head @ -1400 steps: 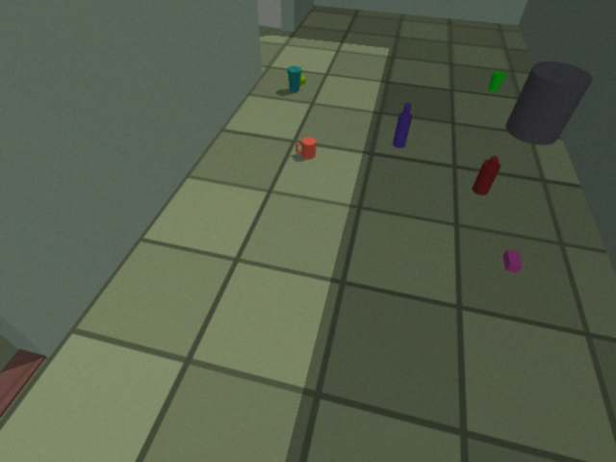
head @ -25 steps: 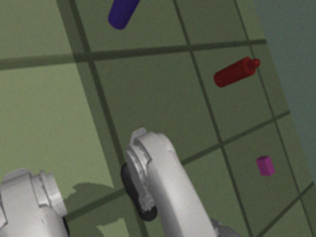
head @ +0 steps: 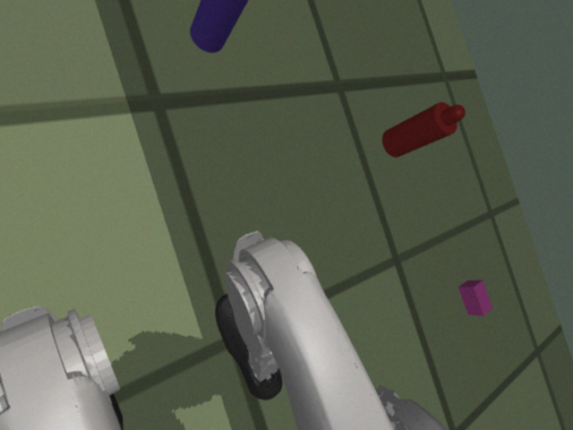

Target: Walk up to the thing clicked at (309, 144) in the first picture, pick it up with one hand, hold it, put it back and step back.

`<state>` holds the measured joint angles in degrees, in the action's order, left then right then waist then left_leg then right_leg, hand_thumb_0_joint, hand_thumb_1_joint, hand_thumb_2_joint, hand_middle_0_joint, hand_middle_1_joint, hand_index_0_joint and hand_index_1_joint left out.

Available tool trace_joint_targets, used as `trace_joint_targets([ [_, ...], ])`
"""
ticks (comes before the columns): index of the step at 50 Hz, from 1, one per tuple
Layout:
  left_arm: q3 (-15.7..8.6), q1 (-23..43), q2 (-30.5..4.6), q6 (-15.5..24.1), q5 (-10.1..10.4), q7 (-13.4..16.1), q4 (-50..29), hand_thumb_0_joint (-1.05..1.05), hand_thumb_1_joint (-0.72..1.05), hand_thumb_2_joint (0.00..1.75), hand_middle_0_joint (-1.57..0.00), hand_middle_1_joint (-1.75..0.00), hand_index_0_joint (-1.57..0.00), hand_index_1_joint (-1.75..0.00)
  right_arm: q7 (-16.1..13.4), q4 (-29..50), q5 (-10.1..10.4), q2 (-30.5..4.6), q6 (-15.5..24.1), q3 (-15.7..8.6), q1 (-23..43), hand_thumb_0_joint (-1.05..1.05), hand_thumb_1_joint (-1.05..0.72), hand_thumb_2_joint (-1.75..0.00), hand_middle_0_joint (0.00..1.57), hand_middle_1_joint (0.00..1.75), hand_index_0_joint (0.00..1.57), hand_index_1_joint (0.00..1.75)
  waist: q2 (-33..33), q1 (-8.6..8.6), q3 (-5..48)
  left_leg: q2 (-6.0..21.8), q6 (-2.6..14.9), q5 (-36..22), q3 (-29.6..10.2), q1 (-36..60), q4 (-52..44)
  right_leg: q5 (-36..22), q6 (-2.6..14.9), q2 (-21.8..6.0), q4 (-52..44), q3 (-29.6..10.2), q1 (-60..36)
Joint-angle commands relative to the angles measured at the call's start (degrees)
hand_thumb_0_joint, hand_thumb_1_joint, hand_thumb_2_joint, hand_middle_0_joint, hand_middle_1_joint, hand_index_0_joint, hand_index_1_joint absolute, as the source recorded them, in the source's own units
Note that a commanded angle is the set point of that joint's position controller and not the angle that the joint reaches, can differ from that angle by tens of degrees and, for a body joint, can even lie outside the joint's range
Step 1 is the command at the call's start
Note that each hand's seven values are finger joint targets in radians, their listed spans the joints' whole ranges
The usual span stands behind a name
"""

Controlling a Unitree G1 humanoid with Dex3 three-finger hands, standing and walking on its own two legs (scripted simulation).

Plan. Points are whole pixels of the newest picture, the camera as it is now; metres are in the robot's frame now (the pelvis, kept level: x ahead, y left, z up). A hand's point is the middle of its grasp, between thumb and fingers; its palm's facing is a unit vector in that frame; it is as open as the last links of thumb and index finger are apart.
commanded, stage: close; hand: left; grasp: from above
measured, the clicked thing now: out of the picture +0.48 +0.31 -0.27
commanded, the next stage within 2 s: settle in 0.38 s
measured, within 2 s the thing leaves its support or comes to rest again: leaves its support in 0.90 s
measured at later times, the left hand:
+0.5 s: hand out of the picture +0.47 +0.30 -0.23, palm faces -0.44 -0.13 -0.89, open 10.7 cm
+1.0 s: hand out of the picture +0.47 +0.30 -0.21, palm faces -0.39 -0.12 -0.91, open 10.6 cm
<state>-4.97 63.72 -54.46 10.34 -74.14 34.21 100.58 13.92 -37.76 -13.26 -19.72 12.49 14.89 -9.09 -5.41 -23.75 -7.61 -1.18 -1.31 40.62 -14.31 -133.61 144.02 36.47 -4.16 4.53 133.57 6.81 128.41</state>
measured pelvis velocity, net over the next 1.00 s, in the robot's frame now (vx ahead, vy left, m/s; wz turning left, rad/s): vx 0.01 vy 0.00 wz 0.02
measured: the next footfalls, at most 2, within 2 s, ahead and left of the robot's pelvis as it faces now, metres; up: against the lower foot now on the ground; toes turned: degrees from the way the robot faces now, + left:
none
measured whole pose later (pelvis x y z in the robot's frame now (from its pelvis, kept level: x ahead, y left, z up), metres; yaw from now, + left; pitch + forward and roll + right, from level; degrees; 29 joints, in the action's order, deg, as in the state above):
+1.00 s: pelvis +0.01 +0.00 +0.01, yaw +1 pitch +34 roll -13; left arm -5.0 54.3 -45.7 5.3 -70.4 27.3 80.7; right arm 13.4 -38.6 -9.6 -18.0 9.0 9.7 -11.5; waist -2.9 -19.8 -0.9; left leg -1.2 -1.5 41.3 -12.6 -134.5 140.7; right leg 37.8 -2.7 3.2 131.7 5.8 129.7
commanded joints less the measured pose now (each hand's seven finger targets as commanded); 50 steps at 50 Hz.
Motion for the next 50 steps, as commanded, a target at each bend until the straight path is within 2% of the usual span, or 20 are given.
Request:
trace_joint_targets([
  [1, 0.2, 17.0, -11.6, -0.8, 1.5, 2.1, -7.9, 0.0, 0.34, 0.89, -0.68, -0.98, -0.71, -0.95, -0.6, -1.1, 0.7, -18.9, 0.2, -5.7, -11.7, 0.0, -0.9, -0.9, 0.2, 0.3, 0.2, 0.3, 27.2, -3.04, 35.0, 2.3, 1.97, -9.9, 6.4, 27.2, -15.2, -11.8, 5.38, 0.7, -11.4, 8.0, -19.3],
  [2, -0.5, 16.9, -12.3, -0.8, 1.6, 2.1, -7.3, 0.0, 0.34, 0.89, -0.68, -0.98, -0.71, -0.95, -0.6, -1.4, 0.6, -18.8, 0.1, -5.5, -12.5, 0.0, -0.9, -0.9, 0.2, 0.3, 0.2, 0.3, 27.6, -3.27, 34.7, 2.2, 1.98, -9.9, 6.5, 26.9, -15.3, -11.8, 5.37, 0.7, -11.6, 7.9, -19.8],
  [5, 1.4, 16.9, -10.4, -0.9, 1.9, 1.7, -7.9, 0.0, 0.35, 0.88, -0.69, -0.98, -0.72, -0.94, -0.6, -0.9, 0.9, -18.5, 0.3, -5.5, -11.9, 0.0, -0.9, -0.9, 0.2, 0.3, 0.2, 0.3, 27.5, -3.07, 35.3, 2.3, 1.9, -10.0, 6.5, 27.4, -15.6, -12.1, 5.45, 0.9, -11.4, 7.9, -20.0],
  [12, 0.0, 15.7, -12.2, -0.8, 1.9, 1.6, -8.1, 0.0, 0.38, 0.93, -0.71, -1.01, -0.74, -0.98, -0.9, -0.9, 0.7, -18.6, -0.2, -5.1, -12.6, 0.0, -0.9, -0.9, 0.2, 0.3, 0.2, 0.3, 28.4, -2.78, 36.1, 2.3, 1.69, -11.6, 6.3, 28.2, -16.0, -13.1, 5.47, 0.9, -11.3, 8.2, -21.2],
  [18, 1.5, 16.9, -11.2, -0.5, 1.9, 1.3, -7.6, 0.0, 0.41, 0.92, -0.73, -0.99, -0.76, -0.96, -1.1, -0.3, 0.9, -18.9, -0.1, -4.8, -11.9, 0.0, -0.9, -0.9, 0.2, 0.3, 0.2, 0.3, 28.2, -3.35, 34.3, 2.3, 1.71, -10.3, 6.0, 27.2, -16.2, -12.0, 5.56, 0.7, -11.5, 8.2, -19.7],
  [20, 0.1, 14.9, -12.7, -0.6, 1.4, 1.8, -6.2, 0.0, 0.44, 0.93, -0.75, -0.99, -0.78, -0.96, -1.2, -0.6, 0.9, -19.2, -0.5, -4.7, -12.3, 0.0, -0.9, -0.9, 0.2, 0.3, 0.2, 0.3, 27.7, -2.61, 34.3, 2.5, 1.33, -11.5, 5.3, 28.3, -16.3, -12.6, 5.71, 0.6, -10.8, 8.7, -19.1],
  [21, 0.7, 15.5, -11.7, -0.4, 1.6, 1.8, -5.6, 0.0, 0.46, 0.92, -0.76, -0.99, -0.79, -0.96, -1.2, -0.4, 0.6, -18.6, -0.5, -4.5, -12.3, 0.0, -0.9, -0.9, 0.2, 0.3, 0.2, 0.3, 27.2, -3.61, 33.7, 2.4, 1.67, -10.3, 5.9, 26.8, -16.0, -12.1, 5.51, 0.9, -11.4, 8.4, -20.2],
  [24, 0.8, 15.5, -11.7, -0.5, 1.8, 1.5, -6.2, 0.0, 0.5, 0.94, -0.8, -1.0, -0.83, -0.97, -1.2, -0.3, 0.5, -18.7, -0.3, -4.6, -12.2, 0.0, -0.9, -0.9, 0.2, 0.3, 0.2, 0.3, 26.5, -3.37, 33.0, 2.3, 1.87, -8.9, 6.3, 26.6, -16.1, -11.1, 5.32, 0.8, -12.0, 8.2, -20.1],
  [28, 0.6, 14.6, -12.9, -0.8, 1.6, 1.4, -6.0, 0.0, 0.39, 0.95, -0.78, -0.99, -0.81, -0.97, -1.2, -0.2, 0.6, -18.8, -0.6, -4.5, -12.2, 0.0, -0.92, -0.91, 0.2, 0.3, 0.2, 0.3, 26.9, -2.96, 34.4, 2.3, 1.8, -10.1, 6.2, 27.0, -16.2, -12.1, 5.35, 0.9, -11.9, 8.1, -21.1],
  [29, 0.6, 16.4, -12.5, -0.8, 1.8, 1.2, -7.9, 0.0, 0.39, 0.95, -0.78, -0.99, -0.8, -0.97, -1.2, -0.2, 0.6, -19.1, -0.5, -4.8, -12.9, 0.0, -0.92, -0.91, 0.2, 0.3, 0.2, 0.3, 27.3, -3.72, 34.6, 2.3, 1.86, -10.9, 6.3, 27.0, -15.9, -12.9, 5.32, 0.8, -11.8, 8.0, -21.7],
  [32, 0.6, 16.8, -12.6, -1.2, 2.2, 0.6, -9.9, 0.0, 0.39, 0.94, -0.79, -0.98, -0.81, -0.96, -1.2, 0.0, 0.8, -18.8, -0.5, -5.2, -12.1, 0.0, -0.92, -0.91, 0.2, 0.3, 0.2, 0.3, 29.4, -2.69, 35.4, 2.3, 1.63, -9.7, 6.4, 28.2, -16.5, -11.5, 5.69, 0.7, -12.0, 7.9, -20.4],
  [34, -0.8, 16.5, -13.6, -1.4, 1.8, 0.8, -12.3, 0.0, 0.42, 0.97, -0.81, -0.98, -0.83, -0.96, -1.4, 0.0, 1.0, -19.0, -0.9, -5.8, -12.9, 0.0, -0.92, -0.91, 0.2, 0.3, 0.2, 0.3, 30.1, -1.85, 37.9, 2.2, 1.4, -11.1, 6.3, 29.3, -16.9, -12.6, 5.81, 0.6, -11.8, 8.1, -20.9],
  [37, -0.2, 17.1, -11.6, -1.8, 1.8, 0.2, -16.4, 0.0, 0.44, 0.97, -0.81, -0.99, -0.84, -0.97, -1.1, 0.1, 1.1, -18.5, -0.9, -6.3, -12.6, 0.0, -0.92, -0.91, 0.2, 0.3, 0.2, 0.3, 33.0, -1.17, 40.4, 2.1, 0.9, -13.7, 6.4, 32.3, -16.9, -14.3, 6.16, 0.2, -11.1, 8.0, -19.9],
  [39, -1.1, 16.7, -12.3, -2.1, 2.5, 0.1, -20.3, 0.0, 0.44, 0.95, -0.82, -0.97, -0.84, -0.94, -1.2, -0.1, 1.7, -18.3, -1.4, -7.1, -11.9, 0.0, -0.92, -0.91, 0.2, 0.3, 0.2, 0.3, 35.2, 0.7, 43.8, 2.0, 0.7, -14.3, 6.8, 33.8, -17.3, -14.6, 6.52, 0.2, -11.3, 7.5, -20.2],
  [40, -1.4, 17.1, -12.2, -2.4, 2.5, -0.4, -21.0, 0.0, 0.46, 0.94, -0.83, -0.96, -0.85, -0.94, -0.9, -0.7, 1.6, -18.0, -1.2, -7.6, -12.5, 0.0, -0.92, -0.91, 0.2, 0.3, 0.2, 0.3, 35.6, 0.17, 43.3, 2.1, 0.65, -14.7, 7.0, 34.1, -16.7, -14.9, 6.63, 0.1, -10.9, 7.5, -19.3],
  [41, -2.0, 17.3, -12.4, -2.5, 2.7, -0.5, -24.6, 0.0, 0.46, 0.96, -0.83, -0.97, -0.85, -0.95, -0.9, -0.5, 1.8, -17.7, -1.5, -8.0, -12.9, 0.0, -0.91, -0.9, 0.2, 0.3, 0.2, 0.3, 36.7, 1.08, 45.5, 1.9, 0.69, -14.9, 7.3, 34.8, -17.7, -14.9, 6.67, 0.1, -11.6, 7.2, -20.6],
  [43, -1.0, 13.8, -9.5, -3.6, 3.4, -1.3, -25.5, 0.0, 0.47, 0.94, -0.85, -0.94, -0.87, -0.92, -0.8, -0.1, 2.8, -16.9, -1.8, -9.0, -11.8, 0.0, -0.92, -0.91, 0.2, 0.3, 0.2, 0.3, 36.9, 2.58, 47.3, 1.7, 0.82, -14.6, 8.0, 35.2, -18.2, -14.8, 6.92, 0.0, -11.6, 6.5, -20.0],
  [45, -2.0, 15.8, -9.4, -4.4, 4.8, -1.7, -32.0, 0.0, 0.51, 0.95, -0.87, -0.93, -0.89, -0.91, -0.9, -0.4, 3.6, -16.9, -2.4, -10.8, -12.0, 0.0, -0.91, -0.9, 0.2, 0.3, 0.2, 0.3, 38.6, 3.13, 51.4, 1.8, 0.55, -16.5, 8.1, 37.9, -18.6, -16.4, 7.1, -0.2, -11.2, 6.1, -19.4],
  [46, -1.8, 15.4, -9.2, -5.0, 4.7, -2.1, -33.4, 0.0, 0.53, 0.94, -0.88, -0.93, -0.9, -0.91, -1.0, -0.5, 4.0, -16.3, -2.7, -11.1, -11.9, 0.0, -0.91, -0.9, 0.2, 0.3, 0.2, 0.3, 39.4, 4.37, 53.0, 1.7, 0.61, -17.0, 8.6, 38.5, -19.1, -16.7, 7.25, -0.2, -11.0, 5.7, -19.1],
  [50, -0.2, 14.5, -5.3, -7.1, 5.6, -4.6, -35.7, 0.0, 0.66, 0.93, -0.99, -0.88, -1.01, -0.86, -1.5, -0.9, 5.3, -14.4, -4.5, -12.5, -11.8, 0.0, -0.91, -0.9, 0.2, 0.3, 0.2, 0.3, 36.3, 4.99, 52.2, 1.4, 1.28, -16.7, 10.1, 35.5, -19.5, -17.2, 7.1, -0.4, -12.3, 4.3, -19.3],
])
